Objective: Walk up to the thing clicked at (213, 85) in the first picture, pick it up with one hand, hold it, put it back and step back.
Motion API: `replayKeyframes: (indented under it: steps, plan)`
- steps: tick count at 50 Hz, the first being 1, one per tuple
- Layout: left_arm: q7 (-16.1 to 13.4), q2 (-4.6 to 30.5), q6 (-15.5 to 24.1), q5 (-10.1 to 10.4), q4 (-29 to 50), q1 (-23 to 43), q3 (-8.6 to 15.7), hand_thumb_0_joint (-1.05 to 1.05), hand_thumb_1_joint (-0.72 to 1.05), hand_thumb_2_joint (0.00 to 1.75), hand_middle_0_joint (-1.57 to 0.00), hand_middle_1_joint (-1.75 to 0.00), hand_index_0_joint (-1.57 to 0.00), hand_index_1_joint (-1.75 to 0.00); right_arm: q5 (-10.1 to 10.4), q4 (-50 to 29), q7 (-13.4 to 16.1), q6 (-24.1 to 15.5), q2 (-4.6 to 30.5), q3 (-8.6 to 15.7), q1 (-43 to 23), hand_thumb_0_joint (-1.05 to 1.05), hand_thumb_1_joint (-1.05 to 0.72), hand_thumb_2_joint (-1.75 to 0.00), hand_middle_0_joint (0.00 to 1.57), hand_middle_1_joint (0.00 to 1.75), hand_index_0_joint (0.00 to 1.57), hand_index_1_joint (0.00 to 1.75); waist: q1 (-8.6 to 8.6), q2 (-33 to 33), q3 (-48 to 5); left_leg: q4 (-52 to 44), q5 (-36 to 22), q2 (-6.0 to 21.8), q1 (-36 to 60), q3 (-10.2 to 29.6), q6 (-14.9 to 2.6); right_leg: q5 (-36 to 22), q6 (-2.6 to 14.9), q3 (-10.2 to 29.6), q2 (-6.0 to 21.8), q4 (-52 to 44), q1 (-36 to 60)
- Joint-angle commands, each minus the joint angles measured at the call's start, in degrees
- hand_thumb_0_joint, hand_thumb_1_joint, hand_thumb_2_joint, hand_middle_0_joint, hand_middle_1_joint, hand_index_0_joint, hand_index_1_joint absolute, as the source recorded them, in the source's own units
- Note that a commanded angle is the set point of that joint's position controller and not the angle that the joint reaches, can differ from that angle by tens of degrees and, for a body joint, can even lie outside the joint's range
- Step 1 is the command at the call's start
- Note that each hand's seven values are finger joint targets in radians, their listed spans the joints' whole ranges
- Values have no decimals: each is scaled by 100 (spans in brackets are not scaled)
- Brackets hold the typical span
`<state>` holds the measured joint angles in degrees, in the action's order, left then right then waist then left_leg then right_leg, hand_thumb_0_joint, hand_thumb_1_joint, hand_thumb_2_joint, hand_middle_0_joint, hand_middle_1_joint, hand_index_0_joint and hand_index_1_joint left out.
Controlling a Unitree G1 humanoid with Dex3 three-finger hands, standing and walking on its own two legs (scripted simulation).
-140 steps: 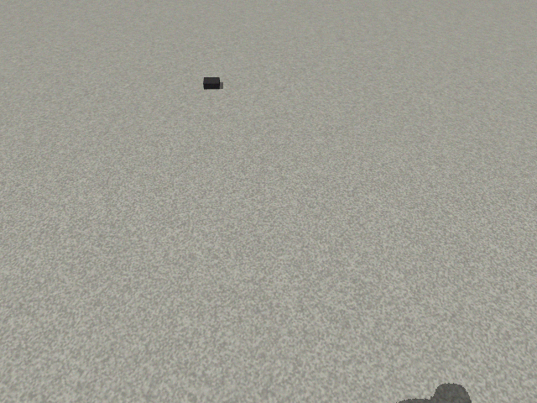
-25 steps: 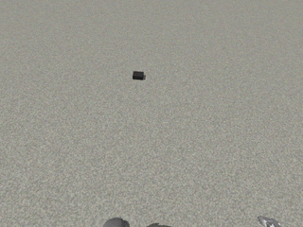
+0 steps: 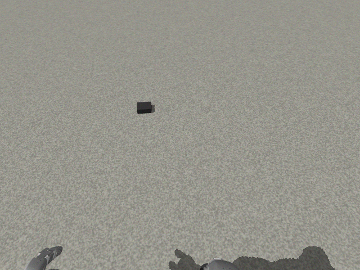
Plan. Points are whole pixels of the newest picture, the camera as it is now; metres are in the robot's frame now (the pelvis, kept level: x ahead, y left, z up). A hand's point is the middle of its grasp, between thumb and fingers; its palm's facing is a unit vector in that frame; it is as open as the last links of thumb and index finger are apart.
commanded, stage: walk up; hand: left
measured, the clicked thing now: (144, 107) +1.32 +0.26 -0.73
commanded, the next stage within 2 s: none
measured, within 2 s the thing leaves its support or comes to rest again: neither
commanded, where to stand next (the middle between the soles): +0.94 +0.08 m, yaw +0 degrees
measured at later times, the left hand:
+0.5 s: hand (55, 236) +0.24 +0.33 -0.15, palm faces +0.04 -0.93 -0.38, open 7.4 cm
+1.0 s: hand (90, 135) +0.55 +0.29 -0.11, palm faces +0.00 -0.91 -0.42, open 7.3 cm
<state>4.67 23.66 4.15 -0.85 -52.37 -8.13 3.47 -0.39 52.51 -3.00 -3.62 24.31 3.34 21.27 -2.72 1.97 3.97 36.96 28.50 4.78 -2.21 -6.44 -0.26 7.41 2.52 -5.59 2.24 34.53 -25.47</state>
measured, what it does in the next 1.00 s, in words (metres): walks ahead: left foot, then right foot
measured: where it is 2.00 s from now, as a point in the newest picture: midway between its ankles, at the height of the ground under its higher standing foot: (165, 158)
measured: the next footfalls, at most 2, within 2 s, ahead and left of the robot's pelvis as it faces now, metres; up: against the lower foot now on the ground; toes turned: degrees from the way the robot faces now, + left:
left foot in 0.44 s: +0.38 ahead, +0.16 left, +0.00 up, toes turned +8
right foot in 0.88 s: +0.57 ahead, -0.10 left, +0.00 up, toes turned -4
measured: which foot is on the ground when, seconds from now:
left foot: down 0.00-0.00, up 0.02-0.42, down 0.44-0.90, up 0.92-1.00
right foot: down 0.00-0.46, up 0.48-0.86, down 0.88-1.00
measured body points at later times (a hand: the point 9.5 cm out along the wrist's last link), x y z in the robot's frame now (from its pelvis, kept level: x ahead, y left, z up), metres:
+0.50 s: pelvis +0.25 +0.04 +0.00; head +0.27 +0.06 +0.45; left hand +0.24 +0.38 -0.12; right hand +0.39 -0.27 -0.08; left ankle +0.34 +0.15 -0.72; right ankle +0.13 -0.10 -0.68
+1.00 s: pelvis +0.46 +0.02 +0.01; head +0.48 -0.01 +0.46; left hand +0.55 +0.34 -0.08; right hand +0.51 -0.31 -0.12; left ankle +0.38 +0.14 -0.65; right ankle +0.53 -0.09 -0.72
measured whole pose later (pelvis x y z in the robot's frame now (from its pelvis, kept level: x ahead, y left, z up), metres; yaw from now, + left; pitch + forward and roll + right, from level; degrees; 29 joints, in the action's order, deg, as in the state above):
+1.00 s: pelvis +0.46 +0.02 +0.01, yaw +1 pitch -2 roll +0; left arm 2.7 22.4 5.8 -0.4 -50.5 -13.3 2.9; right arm 0.0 51.6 -2.6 -1.6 25.1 2.8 17.8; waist 0.1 3.4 4.5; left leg 60.7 26.1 1.2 -17.8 -1.0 -1.9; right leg 12.4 1.8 -4.9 2.6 34.9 -20.3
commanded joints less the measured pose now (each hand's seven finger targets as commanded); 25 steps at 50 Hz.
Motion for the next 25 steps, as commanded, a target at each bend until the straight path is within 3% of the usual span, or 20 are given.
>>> replayKeyframes:
  steps: [1, 2, 3, 5, 6, 8, 9, 12, 14, 16, 17, 19, 20, 21, 22, 23, 24, 25]
  plan:
    - [-263, 2092, 177, 168, 199, -1529, 575, 0, 90, 90, -20, -30, -20, -30, 52, -634, 138, -184, 1415, 307, -346, 0, -90, -90, 20, 30, 20, 30, 990, -870, -1183, 3600, -28, -229, -3652, 980, -252, 1565, 1370, 4239, 2419, -1899, 3631]
    - [-283, 1889, 192, 204, 272, -1166, 504, 0, 90, 90, -20, -30, -20, -30, 95, -528, 140, -168, 1299, 286, -374, 0, -90, -90, 20, 30, 20, 30, 803, -599, -805, 3539, -542, -91, -3513, 1251, -247, 1077, 1197, 3320, 2095, -1900, 3018]
    - [-311, 1699, 200, 176, 341, -862, 447, 0, 90, 90, -20, -30, -20, -30, 117, -485, 124, -160, 1226, 256, -361, 0, -90, -90, 20, 30, 20, 30, 619, -728, -621, 3257, -860, -10, -3453, 1166, -256, 685, 1032, 2585, 1745, -1875, 2644]
    - [-300, 1453, 231, 150, 402, -618, 375, 0, 90, 90, -20, -30, -20, -30, 62, -319, 53, -85, 1136, 245, -122, 0, -90, -90, 20, 30, 20, 30, 343, -921, -289, 2620, -1141, 112, -2948, 1095, -160, 384, 820, 1686, 1347, -2062, 1748]
    - [-292, 1414, 263, 127, 436, -645, 357, 0, 90, 90, -20, -30, -20, -30, 22, -276, 9, -53, 1117, 266, -103, 0, -90, -90, 20, 30, 20, 30, 330, -944, -271, 2464, -1288, 75, -2891, 1013, -107, 63, 833, 1447, 1244, -2089, 1663]
    - [-287, 1417, 324, 115, 507, -674, 361, 0, 90, 90, -20, -30, -20, -30, -29, -307, -55, 10, 1028, 298, -192, 0, -90, -90, 20, 30, 20, 30, 311, -844, -192, 1971, -1565, 115, -2935, 961, 48, -48, 867, 1143, 1254, -2181, 1540]
    - [-284, 1456, 335, 102, 526, -632, 373, 0, 90, 90, -20, -30, -20, -30, -50, -348, -86, 27, 1005, 309, -320, 0, -90, -90, 20, 30, 20, 30, 288, -868, -138, 1656, -1653, 151, -3007, 905, 101, 197, 899, 1025, 1245, -2266, 1500]
    - [-260, 1531, 336, 47, 587, -679, 420, 0, 90, 90, -20, -30, -20, -30, -111, -565, -192, 13, 943, 306, -939, 0, -90, -90, 20, 30, 20, 30, 432, -823, 16, 619, -1949, 250, -2919, 653, 141, 831, 934, 796, 1206, -2382, 1396]
    - [-246, 1515, 332, 38, 565, -860, 410, 0, 90, 90, -20, -30, -20, -30, -109, -651, -245, -28, 881, 303, -1262, 0, -90, -90, 20, 30, 20, 30, 547, -704, 29, 41, -2328, 225, -2646, 537, 75, 510, 806, 672, 1155, -2230, 1468]
    - [-245, 1599, 308, 48, 519, -904, 410, 0, 90, 90, -20, -30, -20, -30, -87, -658, -266, -45, 861, 335, -1365, 0, -90, -90, 20, 30, 20, 30, 532, -760, -21, -231, -2483, 114, -2388, 427, -12, 303, 755, 579, 1157, -2042, 1589]
    - [-251, 1649, 303, 38, 566, -870, 415, 0, 90, 90, -20, -30, -20, -30, -62, -690, -275, -55, 878, 344, -1390, 0, -90, -90, 20, 30, 20, 30, 503, -787, -105, -291, -2456, 144, -2131, 439, -82, 201, 775, 669, 1302, -1949, 1582]
    - [-285, 1719, 256, 43, 553, -829, 416, 0, 90, 90, -20, -30, -20, -30, -66, -668, -261, -70, 941, 390, -1258, 0, -90, -90, 20, 30, 20, 30, 370, -667, -150, -500, -2165, 28, -1787, 314, -196, -292, 737, 625, 1329, -1562, 1697]
    - [-306, 1702, 236, 58, 571, -763, 393, 0, 90, 90, -20, -30, -20, -30, -77, -568, -238, -81, 997, 415, -956, 0, -90, -90, 20, 30, 20, 30, 168, -464, -232, -699, -2093, -159, -1264, 161, -254, -899, 637, 416, 1190, -1013, 1598]
    - [-329, 1496, 197, 74, 581, -883, 301, 0, 90, 90, -20, -30, -20, -30, -155, -376, -175, -121, 1201, 494, -295, 0, -90, -90, 20, 30, 20, 30, -122, 38, -634, -928, -1800, -282, -346, 261, -445, -1384, 473, 148, 849, 328, 1408]
    - [-344, 1060, 169, 120, 634, -1304, 135, 0, 90, 90, -20, -30, -20, -30, -271, -234, -92, -157, 1681, 666, 425, 0, -90, -90, 20, 30, 20, 30, -330, 1186, -1211, -1246, -1116, 597, 978, 1631, -839, -567, 179, -109, 393, 2114, 262]
    - [-366, 960, 143, 238, 670, -1503, 130, 0, 90, 90, -20, -30, -20, -30, -185, -445, -25, -181, 2062, 745, 482, 0, -90, -90, 20, 30, 20, 30, -306, 1766, -1418, -1876, -933, 1905, 1886, 4271, -1508, 2056, -39, 73, -609, 3255, -1361]
    - [-430, 1442, 123, 130, 568, -1126, 178, 0, 90, 90, -20, -30, -20, -30, 59, -472, -3, -148, 2015, 780, 334, 0, -90, -90, 20, 30, 20, 30, -351, 817, -1426, -1954, -968, 2049, 1418, 4252, -1749, 2258, 86, 787, -91, 3623, -1332]
    - [-400, 1458, 135, 137, 525, -1021, 135, 0, 90, 90, -20, -30, -20, -30, 122, -558, 57, -138, 1699, 652, -16, 0, -90, -90, 20, 30, 20, 30, -146, 250, -1003, -1872, -1582, 1689, 783, 3197, -1467, 1816, 71, 1086, 33, 3678, -1174]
